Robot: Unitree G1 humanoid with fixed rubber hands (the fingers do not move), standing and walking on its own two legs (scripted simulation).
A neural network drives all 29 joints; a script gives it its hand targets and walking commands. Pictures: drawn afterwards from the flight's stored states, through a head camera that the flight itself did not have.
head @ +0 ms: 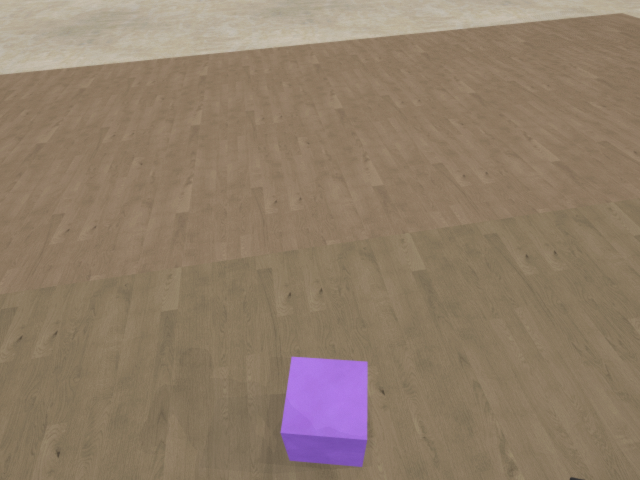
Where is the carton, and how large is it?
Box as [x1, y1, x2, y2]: [281, 357, 367, 466]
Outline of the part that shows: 292,357 281,426 281,435 289,459 299,461 361,466 366,443 367,362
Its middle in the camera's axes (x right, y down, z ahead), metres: +0.02 +0.48 +1.10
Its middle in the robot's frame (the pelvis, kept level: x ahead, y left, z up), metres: +0.45 +0.02 -0.66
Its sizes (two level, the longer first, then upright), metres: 0.210 0.200 0.250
